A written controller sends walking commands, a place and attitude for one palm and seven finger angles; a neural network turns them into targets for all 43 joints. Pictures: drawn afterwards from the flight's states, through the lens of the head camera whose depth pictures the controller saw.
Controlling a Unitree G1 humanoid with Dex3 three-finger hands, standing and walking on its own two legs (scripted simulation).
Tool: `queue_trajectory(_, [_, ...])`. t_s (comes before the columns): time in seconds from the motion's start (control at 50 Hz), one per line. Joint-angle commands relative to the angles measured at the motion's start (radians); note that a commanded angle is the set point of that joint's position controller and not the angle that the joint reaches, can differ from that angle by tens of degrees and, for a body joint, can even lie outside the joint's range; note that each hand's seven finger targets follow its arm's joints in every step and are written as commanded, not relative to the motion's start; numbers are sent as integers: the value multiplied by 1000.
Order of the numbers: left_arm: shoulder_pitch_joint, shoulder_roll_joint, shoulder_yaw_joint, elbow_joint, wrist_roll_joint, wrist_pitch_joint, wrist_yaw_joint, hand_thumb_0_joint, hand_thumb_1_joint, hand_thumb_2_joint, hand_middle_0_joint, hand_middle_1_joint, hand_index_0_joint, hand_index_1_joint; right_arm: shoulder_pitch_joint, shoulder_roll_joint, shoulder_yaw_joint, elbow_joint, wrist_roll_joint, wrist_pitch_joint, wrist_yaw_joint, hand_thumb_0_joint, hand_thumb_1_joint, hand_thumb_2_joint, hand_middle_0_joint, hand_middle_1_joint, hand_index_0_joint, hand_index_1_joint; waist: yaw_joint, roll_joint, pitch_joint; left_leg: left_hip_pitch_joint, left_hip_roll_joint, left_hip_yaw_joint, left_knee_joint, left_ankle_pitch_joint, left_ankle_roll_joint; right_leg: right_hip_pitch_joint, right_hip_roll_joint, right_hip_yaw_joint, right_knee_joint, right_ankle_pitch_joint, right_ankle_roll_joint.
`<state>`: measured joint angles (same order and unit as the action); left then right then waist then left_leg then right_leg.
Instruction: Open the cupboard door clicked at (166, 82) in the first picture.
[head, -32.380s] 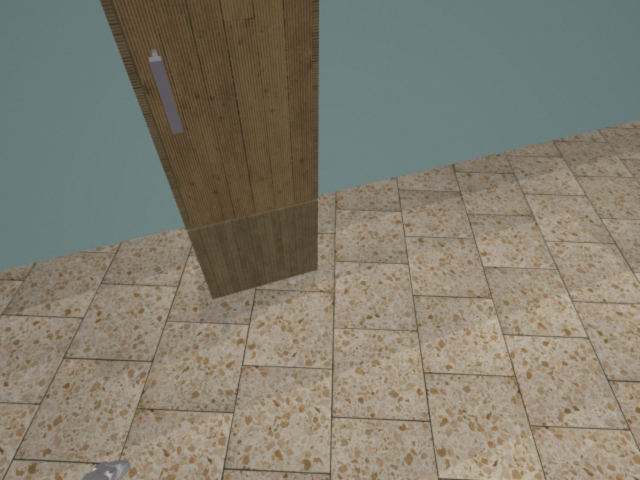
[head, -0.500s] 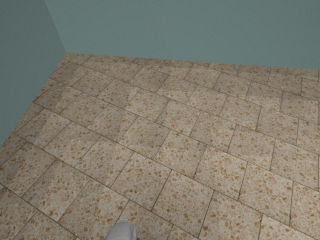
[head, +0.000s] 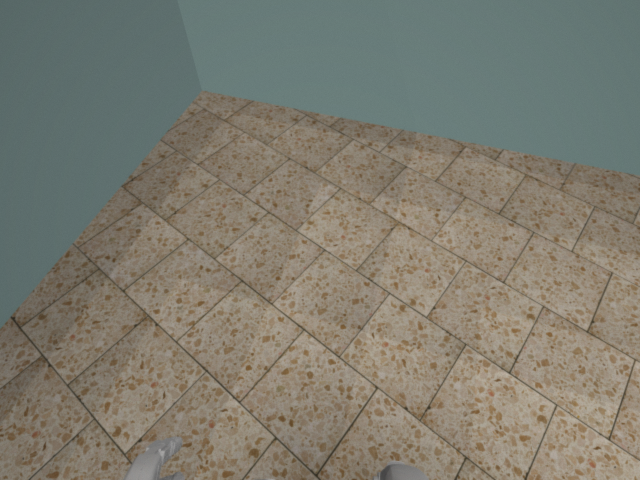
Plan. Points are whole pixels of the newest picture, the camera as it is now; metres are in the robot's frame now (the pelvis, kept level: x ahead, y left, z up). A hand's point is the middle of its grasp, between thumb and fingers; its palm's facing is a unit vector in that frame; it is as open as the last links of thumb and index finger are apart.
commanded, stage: turn to face it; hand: left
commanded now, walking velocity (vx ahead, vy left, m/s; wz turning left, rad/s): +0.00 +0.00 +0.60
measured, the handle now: out of the picture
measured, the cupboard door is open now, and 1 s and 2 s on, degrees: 41 41 41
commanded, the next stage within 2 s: none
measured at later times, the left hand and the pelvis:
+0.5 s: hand out of the picture +0.02 +0.20 -0.19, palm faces +0.37 -0.89 -0.25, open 7.3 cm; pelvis +0.06 -0.02 -0.02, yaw +21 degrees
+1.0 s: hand out of the picture +0.10 +0.15 -0.15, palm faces +0.58 -0.77 -0.26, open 7.4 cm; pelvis +0.12 -0.06 +0.00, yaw +39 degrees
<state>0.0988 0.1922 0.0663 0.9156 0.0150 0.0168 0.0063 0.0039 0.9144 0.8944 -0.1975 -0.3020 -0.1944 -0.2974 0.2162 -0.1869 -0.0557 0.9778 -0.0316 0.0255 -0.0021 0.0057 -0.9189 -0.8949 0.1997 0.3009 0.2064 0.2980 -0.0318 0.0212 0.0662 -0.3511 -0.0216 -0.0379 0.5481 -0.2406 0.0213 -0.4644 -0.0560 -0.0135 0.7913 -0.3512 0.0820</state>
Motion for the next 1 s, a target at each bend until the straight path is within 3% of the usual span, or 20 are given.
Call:
queue_trajectory(0.0, [172, 115, 30, -47, 3, -35, 13, 0, 900, 900, -200, -300, -200, -300, -49, -186, -60, -98, 15, -11, -6, 0, -900, -900, 200, 300, 200, 300, 81, 38, -146, -103, 146, -207, -33, 170, 59, 382, 6, -3, -352, 167, -21])
queue_trajectory(0.02, [210, 206, 48, -45, 16, -46, 24, 0, 900, 900, -200, -300, -200, -300, -32, -120, -50, -115, 25, -14, 1, 0, -900, -900, 200, 300, 200, 300, 94, -196, -185, -276, 26, -73, 179, -101, -16, 549, -243, 228, -462, 255, -88])
queue_trajectory(0.04, [213, 270, 50, -53, 17, -39, 26, 0, 900, 900, -200, -300, -200, -300, -37, -106, -52, -132, 20, -13, 4, 0, -900, -900, 200, 300, 200, 300, 100, -341, -175, -311, -40, 39, 458, -417, -59, 482, -471, 381, -491, 394, -210])
queue_trajectory(0.08, [139, 195, 30, -66, 8, -42, 36, 0, 900, 900, -200, -300, -200, -300, -50, -120, -53, -108, 13, 8, 5, 0, -900, -900, 200, 300, 200, 300, 52, -267, -124, -316, 42, -12, 710, -317, -70, 393, -387, 266, -440, 512, -229])
queue_trajectory(0.14, [90, 142, 13, -87, 6, -40, 34, 0, 900, 900, -200, -300, -200, -300, -60, -95, -37, -96, 15, 24, 23, 0, -900, -900, 200, 300, 200, 300, 22, -220, -90, -272, 66, 40, 679, -192, -86, 361, -277, 8, -403, 654, -169])
queue_trajectory(0.32, [180, 215, 39, -60, 16, -37, 27, 0, 900, 900, -200, -300, -200, -300, -169, -88, -16, -143, 22, 17, 37, 0, -900, -900, 200, 300, 200, 300, 68, -243, -105, -120, 37, 168, 210, -201, -62, 481, -313, -130, -306, 826, -164])
queue_trajectory(0.38, [163, 240, 45, -63, 6, -39, 18, 0, 900, 900, -200, -300, -200, -300, -73, -138, -28, -136, 15, 5, 32, 0, -900, -900, 200, 300, 200, 300, 2, -190, -171, 113, 4, 202, -31, -23, -32, 403, -301, -191, -124, 823, -112])
queue_trajectory(0.4, [137, 221, 40, -78, -1, -38, 14, 0, 900, 900, -200, -300, -200, -300, 16, -206, -48, -120, 8, -2, 30, 0, -900, -900, 200, 300, 200, 300, -51, -49, -237, 346, 107, 93, -109, 237, 10, 225, -260, -217, 76, 597, -65])
queue_trajectory(0.42, [106, 142, 18, -130, -11, -34, 2, 0, 900, 900, -200, -300, -200, -300, 95, -339, -83, -112, 2, -8, 22, 0, -900, -900, 200, 300, 200, 300, -96, 291, -272, 518, 437, -350, -115, 736, 198, -118, -89, -201, 344, -251, 12])
queue_trajectory(0.44, [48, 160, 15, -167, 2, -13, 15, 0, 900, 900, -200, -300, -200, -300, 147, -361, -80, -91, 15, 5, 17, 0, -900, -900, 200, 300, 200, 300, -102, 158, -272, 446, 502, -321, -110, 747, 262, -135, -77, -49, 432, -332, -3])
queue_trajectory(0.48, [17, 145, 19, -132, 2, -3, 22, 0, 900, 900, -200, -300, -200, -300, 43, -305, -73, -117, 12, -5, -8, 0, -900, -900, 200, 300, 200, 300, -62, 202, -184, 318, 392, -270, -140, 583, 210, -181, -82, 19, 462, -219, 6])
queue_trajectory(0.54, [81, 141, 22, -78, 7, 8, 5, 0, 900, 900, -200, -300, -200, -300, -48, -252, -50, -138, 12, -17, -13, 0, -900, -900, 200, 300, 200, 300, 9, 91, -128, 243, 282, -144, -162, 559, 146, -136, -64, 16, 423, -66, 18])
queue_trajectory(0.7, [50, 124, 15, -110, 1, 7, 5, 0, 900, 900, -200, -300, -200, -300, -43, -251, -61, -126, 6, -9, -4, 0, -900, -900, 200, 300, 200, 300, 13, 129, -120, 182, 236, -184, -149, 421, 139, -1, 1, -15, 94, -66, 14])
queue_trajectory(0.78, [127, 123, 18, -99, -5, -11, 8, 0, 900, 900, -200, -300, -200, -300, -96, -242, -67, -141, 11, 3, -5, 0, -900, -900, 200, 300, 200, 300, 54, 138, -124, 48, 198, -233, -71, 355, 102, 240, 49, -46, -206, 66, -7])
queue_trajectory(0.8, [175, 155, 27, -92, -1, -24, 12, 0, 900, 900, -200, -300, -200, -300, -103, -222, -65, -146, 18, 2, -1, 0, -900, -900, 200, 300, 200, 300, 81, 60, -138, -22, 148, -212, -3, 245, 56, 366, 11, -16, -359, 172, -17])
queue_trajectory(0.82, [214, 244, 46, -84, 15, -37, 24, 0, 900, 900, -200, -300, -200, -300, -74, -149, -56, -158, 29, 0, 5, 0, -900, -900, 200, 300, 200, 300, 91, -200, -181, -211, 19, -77, 213, -82, -21, 538, -244, 231, -472, 285, -91])
queue_trajectory(0.84, [207, 298, 44, -92, 15, -31, 25, 0, 900, 900, -200, -300, -200, -300, -75, -137, -55, -173, 25, 1, 8, 0, -900, -900, 200, 300, 200, 300, 93, -337, -164, -254, -51, 12, 491, -424, -58, 456, -460, 374, -490, 409, -211])
queue_trajectory(0.86, [176, 241, 35, -95, 7, -35, 34, 0, 900, 900, -200, -300, -200, -300, -81, -162, -60, -150, 14, 13, 5, 0, -900, -900, 200, 300, 200, 300, 80, -361, -138, -256, 6, -54, 652, -390, -51, 373, -431, 348, -481, 431, -228])
queue_trajectory(0.92, [48, 147, 12, -124, 3, -30, 35, 0, 900, 900, -200, -300, -200, -300, -63, -122, -50, -104, 16, 33, 24, 0, -900, -900, 200, 300, 200, 300, 3, -205, -74, -240, 54, -4, 759, -178, -80, 305, -279, 53, -436, 489, -178])
queue_trajectory(0.98, [104, 146, 16, -109, 6, -38, 37, 0, 900, 900, -200, -300, -200, -300, -93, -106, -39, -102, 17, 35, 29, 0, -900, -900, 200, 300, 200, 300, 31, -197, -104, -226, 55, 45, 608, -179, -92, 401, -273, -24, -407, 626, -172])
